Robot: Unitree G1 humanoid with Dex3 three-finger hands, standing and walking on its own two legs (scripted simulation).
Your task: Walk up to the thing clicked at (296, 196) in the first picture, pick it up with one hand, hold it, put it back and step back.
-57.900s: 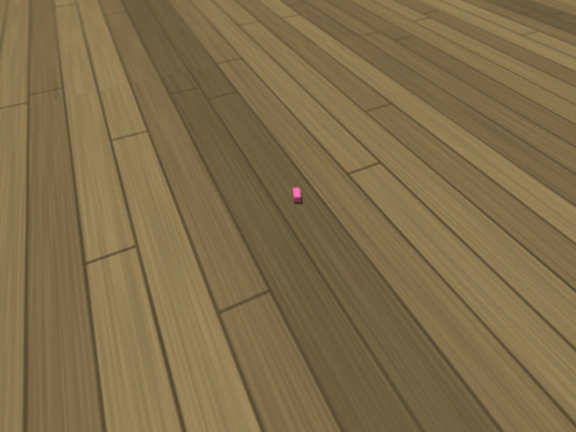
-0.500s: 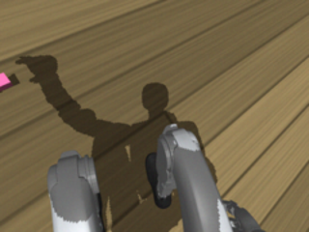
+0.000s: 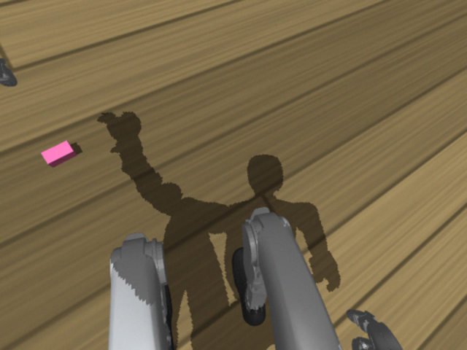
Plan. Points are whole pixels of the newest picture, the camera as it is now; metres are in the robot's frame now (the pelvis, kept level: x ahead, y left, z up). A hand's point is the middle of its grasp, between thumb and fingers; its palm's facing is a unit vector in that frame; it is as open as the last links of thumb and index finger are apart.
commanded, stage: go down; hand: left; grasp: from above
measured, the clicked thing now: (59, 154) +0.57 +0.33 -0.43
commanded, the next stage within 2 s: approach in 1.98 s
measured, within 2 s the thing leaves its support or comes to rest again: neither
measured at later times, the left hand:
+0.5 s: hand out of the picture +0.51 +0.33 -0.01, palm faces -0.45 -0.04 -0.89, open 12.1 cm
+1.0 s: hand out of the picture +0.51 +0.34 +0.01, palm faces -0.45 -0.04 -0.89, open 13.1 cm
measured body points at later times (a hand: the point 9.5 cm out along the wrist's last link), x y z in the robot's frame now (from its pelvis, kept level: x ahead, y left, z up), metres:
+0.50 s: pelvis +0.00 -0.01 +0.04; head +0.22 +0.05 +0.43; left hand +0.53 +0.33 +0.04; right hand +0.05 -0.28 -0.07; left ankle +0.08 +0.10 -0.41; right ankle +0.12 -0.15 -0.41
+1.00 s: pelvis +0.01 +0.00 +0.06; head +0.22 +0.05 +0.45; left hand +0.53 +0.34 +0.07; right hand +0.06 -0.28 -0.05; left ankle +0.08 +0.10 -0.41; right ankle +0.12 -0.15 -0.41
